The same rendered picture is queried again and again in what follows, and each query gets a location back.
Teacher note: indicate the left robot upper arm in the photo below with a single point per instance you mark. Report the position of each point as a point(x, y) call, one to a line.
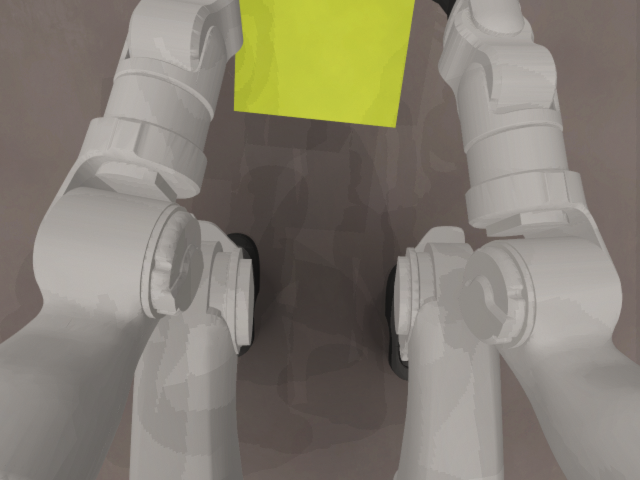
point(109, 266)

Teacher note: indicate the robot left forearm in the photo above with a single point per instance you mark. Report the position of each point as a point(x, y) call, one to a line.
point(150, 141)

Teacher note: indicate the right robot upper arm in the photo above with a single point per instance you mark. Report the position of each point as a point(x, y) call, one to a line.
point(550, 306)

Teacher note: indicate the carton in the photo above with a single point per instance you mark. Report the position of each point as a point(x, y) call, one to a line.
point(333, 60)

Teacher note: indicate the robot right forearm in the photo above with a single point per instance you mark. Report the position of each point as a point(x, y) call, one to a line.
point(507, 103)

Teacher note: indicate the left robot thigh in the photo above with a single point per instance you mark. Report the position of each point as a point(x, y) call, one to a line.
point(184, 424)

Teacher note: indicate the robot right hand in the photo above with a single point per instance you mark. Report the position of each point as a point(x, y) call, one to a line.
point(446, 5)

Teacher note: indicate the right robot foot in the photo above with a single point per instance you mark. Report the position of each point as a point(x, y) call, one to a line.
point(399, 367)

